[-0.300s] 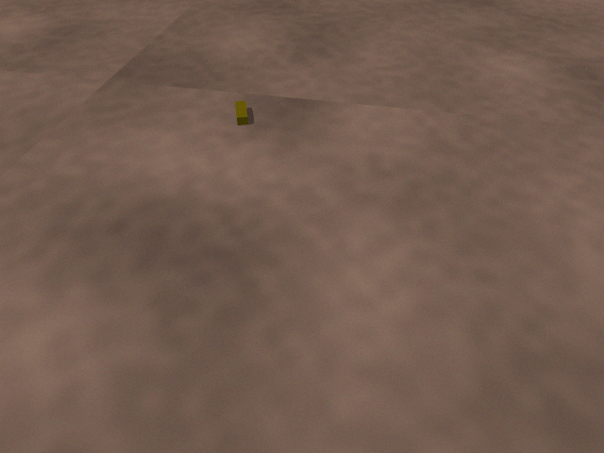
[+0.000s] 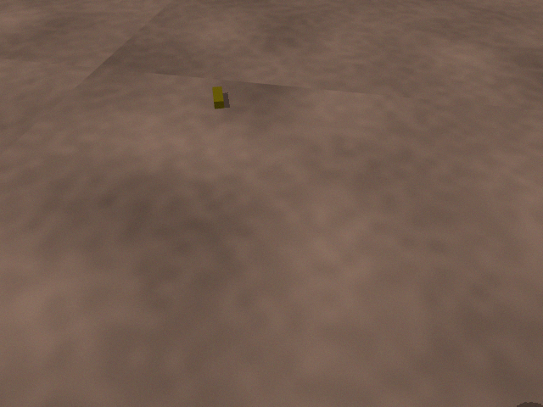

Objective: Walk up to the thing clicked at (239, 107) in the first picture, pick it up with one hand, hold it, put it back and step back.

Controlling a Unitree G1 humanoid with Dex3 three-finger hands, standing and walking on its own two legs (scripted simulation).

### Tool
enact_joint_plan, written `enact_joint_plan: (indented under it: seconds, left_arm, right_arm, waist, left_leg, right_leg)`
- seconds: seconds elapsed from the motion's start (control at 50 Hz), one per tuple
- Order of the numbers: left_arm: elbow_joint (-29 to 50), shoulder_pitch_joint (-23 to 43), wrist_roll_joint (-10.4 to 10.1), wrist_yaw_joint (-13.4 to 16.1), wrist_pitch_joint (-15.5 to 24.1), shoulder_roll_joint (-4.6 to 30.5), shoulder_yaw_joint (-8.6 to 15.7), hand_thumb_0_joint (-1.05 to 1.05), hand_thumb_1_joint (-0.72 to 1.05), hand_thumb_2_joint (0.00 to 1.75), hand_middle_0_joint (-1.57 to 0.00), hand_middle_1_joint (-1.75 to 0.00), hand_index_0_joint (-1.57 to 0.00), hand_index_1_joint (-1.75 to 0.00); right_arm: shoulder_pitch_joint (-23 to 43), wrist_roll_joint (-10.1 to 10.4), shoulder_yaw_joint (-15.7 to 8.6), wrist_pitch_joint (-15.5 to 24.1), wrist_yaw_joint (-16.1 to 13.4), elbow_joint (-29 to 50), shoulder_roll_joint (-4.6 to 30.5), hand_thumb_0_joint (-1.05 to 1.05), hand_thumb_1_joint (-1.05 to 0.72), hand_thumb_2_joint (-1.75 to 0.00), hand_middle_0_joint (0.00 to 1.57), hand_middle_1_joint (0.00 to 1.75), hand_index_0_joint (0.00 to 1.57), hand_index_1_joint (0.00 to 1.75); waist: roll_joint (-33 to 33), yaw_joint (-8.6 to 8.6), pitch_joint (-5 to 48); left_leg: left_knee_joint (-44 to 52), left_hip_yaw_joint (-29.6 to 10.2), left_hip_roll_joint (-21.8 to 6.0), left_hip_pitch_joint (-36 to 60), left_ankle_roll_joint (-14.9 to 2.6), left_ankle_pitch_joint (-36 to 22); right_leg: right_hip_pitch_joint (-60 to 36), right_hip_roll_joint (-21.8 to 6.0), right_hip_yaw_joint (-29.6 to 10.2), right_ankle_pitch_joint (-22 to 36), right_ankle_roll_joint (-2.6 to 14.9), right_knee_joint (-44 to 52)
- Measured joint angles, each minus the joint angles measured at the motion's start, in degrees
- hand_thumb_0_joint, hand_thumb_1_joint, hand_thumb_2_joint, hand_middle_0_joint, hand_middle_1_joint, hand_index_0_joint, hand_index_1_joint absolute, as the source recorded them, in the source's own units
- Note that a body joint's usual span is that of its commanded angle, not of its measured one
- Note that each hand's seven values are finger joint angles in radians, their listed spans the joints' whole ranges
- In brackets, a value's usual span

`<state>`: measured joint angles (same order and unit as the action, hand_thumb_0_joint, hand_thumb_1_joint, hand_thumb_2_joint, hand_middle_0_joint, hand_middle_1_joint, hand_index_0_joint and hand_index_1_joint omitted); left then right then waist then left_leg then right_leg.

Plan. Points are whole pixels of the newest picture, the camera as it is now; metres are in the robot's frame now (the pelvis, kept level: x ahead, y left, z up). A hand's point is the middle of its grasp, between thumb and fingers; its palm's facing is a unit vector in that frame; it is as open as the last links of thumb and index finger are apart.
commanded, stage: stand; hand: left
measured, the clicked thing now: (218, 97) +2.14 +0.38 -0.76
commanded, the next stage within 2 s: walk up in 0.82 s
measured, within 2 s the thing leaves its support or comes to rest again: neither
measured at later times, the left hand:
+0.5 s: hand out of the picture +0.08 +0.25 -0.16, palm faces -0.01 -0.94 -0.33, open 7.3 cm
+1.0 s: hand out of the picture +0.08 +0.30 -0.16, palm faces -0.16 -0.90 -0.40, open 7.3 cm
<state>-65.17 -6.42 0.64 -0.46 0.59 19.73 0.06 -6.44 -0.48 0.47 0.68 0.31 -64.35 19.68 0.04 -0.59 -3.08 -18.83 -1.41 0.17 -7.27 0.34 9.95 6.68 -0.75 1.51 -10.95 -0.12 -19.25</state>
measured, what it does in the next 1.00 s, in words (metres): lifts its left foot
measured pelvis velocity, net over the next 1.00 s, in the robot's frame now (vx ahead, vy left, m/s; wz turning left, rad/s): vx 0.03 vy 0.03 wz -0.13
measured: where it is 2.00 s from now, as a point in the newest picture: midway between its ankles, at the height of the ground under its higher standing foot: (231, 323)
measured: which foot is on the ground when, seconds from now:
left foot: down 0.00-0.86, up 0.88-1.00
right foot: down 0.00-1.00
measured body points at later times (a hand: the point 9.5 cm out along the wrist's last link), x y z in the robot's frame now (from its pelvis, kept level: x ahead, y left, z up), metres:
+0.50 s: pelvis +0.01 +0.00 +0.00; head +0.02 +0.00 +0.45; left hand +0.08 +0.30 -0.13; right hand +0.09 -0.30 -0.13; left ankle +0.00 +0.12 -0.75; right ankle +0.00 -0.12 -0.75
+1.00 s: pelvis +0.03 +0.03 -0.01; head +0.05 +0.01 +0.43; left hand +0.09 +0.35 -0.13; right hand +0.12 -0.31 -0.12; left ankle +0.02 +0.17 -0.73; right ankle -0.01 -0.12 -0.75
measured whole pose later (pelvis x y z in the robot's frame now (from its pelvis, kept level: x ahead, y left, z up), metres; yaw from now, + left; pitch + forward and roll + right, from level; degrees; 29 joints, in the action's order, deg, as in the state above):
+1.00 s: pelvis +0.03 +0.03 -0.01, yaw -8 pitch +2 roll -1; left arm -60.5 -16.0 0.9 -1.4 2.5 21.4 2.2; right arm -5.2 -3.0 -4.7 0.1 7.0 -51.3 25.8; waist -3.9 0.3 -0.6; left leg -43.2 -7.1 0.7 -19.8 -2.0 25.3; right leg 15.0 1.5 -6.7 -17.0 0.0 -29.2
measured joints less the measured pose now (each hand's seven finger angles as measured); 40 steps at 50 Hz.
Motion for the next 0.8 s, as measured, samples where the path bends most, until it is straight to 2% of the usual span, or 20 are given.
enact_joint_plan:
  seconds: [0.8]
  left_arm:
    - [0.2,0.3,-0.1,0.1,-0.1,-0.1,0.3,0.01,0.91,0.9,-0.2,-0.3,-0.21,-0.3]
  right_arm:
    - [0.3,0.1,0.1,0.0,-0.2,0.3,0.3,0.01,-0.9,-0.9,0.21,0.3,0.2,0.3]
  waist:
    - [-0.1,0.01,0.1]
  left_leg:
    - [0.7,-0.3,0.2,1.4,-0.12,0.5]
  right_leg:
    - [-1.8,-0.2,0.3,-0.4,-0.18,1.2]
